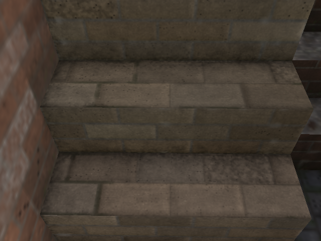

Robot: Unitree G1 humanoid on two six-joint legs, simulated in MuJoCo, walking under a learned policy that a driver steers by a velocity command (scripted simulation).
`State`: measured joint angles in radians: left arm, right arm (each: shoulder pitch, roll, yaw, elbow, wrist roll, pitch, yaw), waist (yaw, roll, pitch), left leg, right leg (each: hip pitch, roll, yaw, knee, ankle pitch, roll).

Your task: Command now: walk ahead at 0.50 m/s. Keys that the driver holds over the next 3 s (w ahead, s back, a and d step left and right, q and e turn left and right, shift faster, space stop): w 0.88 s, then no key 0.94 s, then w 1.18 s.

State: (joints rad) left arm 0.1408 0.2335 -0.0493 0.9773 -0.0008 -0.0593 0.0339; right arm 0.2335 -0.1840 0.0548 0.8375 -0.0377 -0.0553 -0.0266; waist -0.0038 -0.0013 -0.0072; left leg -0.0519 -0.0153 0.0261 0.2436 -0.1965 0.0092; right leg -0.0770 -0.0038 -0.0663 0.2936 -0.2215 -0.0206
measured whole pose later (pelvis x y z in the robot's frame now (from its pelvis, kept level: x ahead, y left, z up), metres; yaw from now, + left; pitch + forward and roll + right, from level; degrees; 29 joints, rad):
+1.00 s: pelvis +0.00 +0.03 +0.00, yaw +0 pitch +0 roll +0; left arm 0.14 0.23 -0.04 0.98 0.01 -0.05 0.04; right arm 0.19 -0.20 0.05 0.85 -0.03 -0.06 -0.05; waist 0.00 0.00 0.00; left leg -0.05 -0.05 0.03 0.24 -0.19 0.05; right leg -0.07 -0.04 -0.06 0.27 -0.21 0.02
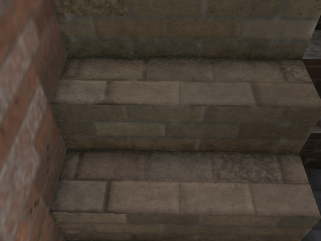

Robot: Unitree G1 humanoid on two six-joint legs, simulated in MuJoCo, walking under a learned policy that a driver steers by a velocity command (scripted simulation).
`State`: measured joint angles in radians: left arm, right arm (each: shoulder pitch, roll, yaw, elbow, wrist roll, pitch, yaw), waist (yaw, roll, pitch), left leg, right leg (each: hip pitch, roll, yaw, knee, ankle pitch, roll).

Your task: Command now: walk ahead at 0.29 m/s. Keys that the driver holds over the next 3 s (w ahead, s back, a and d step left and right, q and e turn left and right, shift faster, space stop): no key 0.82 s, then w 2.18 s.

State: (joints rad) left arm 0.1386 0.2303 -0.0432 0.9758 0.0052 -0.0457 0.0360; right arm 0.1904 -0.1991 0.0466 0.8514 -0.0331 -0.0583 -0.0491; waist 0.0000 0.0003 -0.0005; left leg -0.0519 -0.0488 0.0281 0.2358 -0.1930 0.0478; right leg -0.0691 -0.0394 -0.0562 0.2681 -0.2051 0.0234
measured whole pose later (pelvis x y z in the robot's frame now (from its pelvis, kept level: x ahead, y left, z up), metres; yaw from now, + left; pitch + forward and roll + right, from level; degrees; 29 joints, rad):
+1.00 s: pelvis -0.02 +0.00 +0.00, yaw -1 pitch +0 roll +0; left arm 0.28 0.18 0.01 1.11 0.01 -0.02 0.03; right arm 0.31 -0.15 0.04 0.91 -0.03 -0.04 -0.06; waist 0.01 0.00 -0.01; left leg -0.09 -0.05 0.04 0.26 -0.18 0.05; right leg -0.10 -0.04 -0.04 0.29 -0.18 0.03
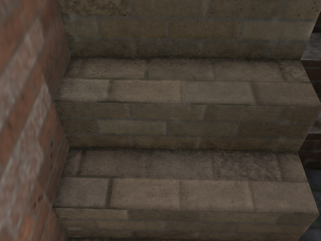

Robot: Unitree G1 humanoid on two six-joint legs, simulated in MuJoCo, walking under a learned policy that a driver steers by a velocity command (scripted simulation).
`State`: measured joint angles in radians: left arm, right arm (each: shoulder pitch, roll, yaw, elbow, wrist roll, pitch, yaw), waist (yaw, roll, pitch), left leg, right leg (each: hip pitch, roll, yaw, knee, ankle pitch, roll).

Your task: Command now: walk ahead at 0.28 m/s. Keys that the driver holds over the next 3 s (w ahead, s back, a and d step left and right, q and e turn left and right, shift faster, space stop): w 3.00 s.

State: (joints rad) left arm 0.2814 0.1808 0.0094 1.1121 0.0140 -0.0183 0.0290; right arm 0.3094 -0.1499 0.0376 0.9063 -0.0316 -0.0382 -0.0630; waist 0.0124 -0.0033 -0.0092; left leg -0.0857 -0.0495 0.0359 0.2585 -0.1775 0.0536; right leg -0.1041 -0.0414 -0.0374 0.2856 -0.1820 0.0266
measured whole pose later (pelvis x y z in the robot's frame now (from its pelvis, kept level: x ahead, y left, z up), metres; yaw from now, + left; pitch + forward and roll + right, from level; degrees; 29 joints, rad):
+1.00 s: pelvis +0.02 -0.02 +0.00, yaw +0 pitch +0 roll +0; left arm 0.17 0.21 -0.02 0.99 -0.01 -0.05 0.04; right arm 0.22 -0.18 0.03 0.87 -0.04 -0.06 -0.04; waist -0.01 0.00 0.00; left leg -0.03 -0.02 0.02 0.20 -0.18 0.02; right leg -0.06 -0.02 -0.05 0.25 -0.20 0.00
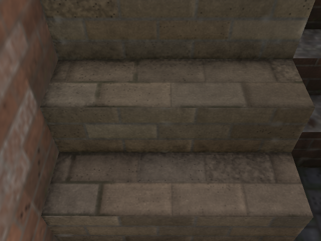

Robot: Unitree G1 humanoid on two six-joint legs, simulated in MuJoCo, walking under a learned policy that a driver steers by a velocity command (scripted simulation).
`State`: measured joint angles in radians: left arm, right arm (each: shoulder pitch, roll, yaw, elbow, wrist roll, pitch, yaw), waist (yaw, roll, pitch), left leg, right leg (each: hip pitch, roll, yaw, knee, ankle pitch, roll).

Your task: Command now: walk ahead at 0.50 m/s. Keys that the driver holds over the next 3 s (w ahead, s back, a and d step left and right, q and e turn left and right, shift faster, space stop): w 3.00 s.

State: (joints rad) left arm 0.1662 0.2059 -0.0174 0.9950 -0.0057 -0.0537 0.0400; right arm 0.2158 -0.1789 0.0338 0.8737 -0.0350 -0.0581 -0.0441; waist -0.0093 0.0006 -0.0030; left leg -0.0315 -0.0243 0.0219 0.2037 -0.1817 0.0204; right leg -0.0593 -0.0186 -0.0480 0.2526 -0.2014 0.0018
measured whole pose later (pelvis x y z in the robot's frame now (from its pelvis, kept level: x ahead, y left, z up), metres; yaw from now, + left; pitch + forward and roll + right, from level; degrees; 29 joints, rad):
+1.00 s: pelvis +0.00 +0.01 +0.00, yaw +0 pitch +1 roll +0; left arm 0.14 0.23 -0.04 0.98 0.00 -0.05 0.04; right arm 0.20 -0.19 0.05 0.87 -0.03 -0.07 -0.05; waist -0.01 0.00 -0.01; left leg -0.04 -0.04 0.02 0.20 -0.18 0.04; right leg -0.06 -0.04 -0.04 0.24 -0.19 0.02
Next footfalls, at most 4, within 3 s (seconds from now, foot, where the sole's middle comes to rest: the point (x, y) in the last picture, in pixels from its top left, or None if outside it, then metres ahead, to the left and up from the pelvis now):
none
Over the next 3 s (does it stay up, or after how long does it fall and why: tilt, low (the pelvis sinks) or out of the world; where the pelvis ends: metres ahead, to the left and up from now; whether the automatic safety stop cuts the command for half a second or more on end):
stays up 0.00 0.01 0.00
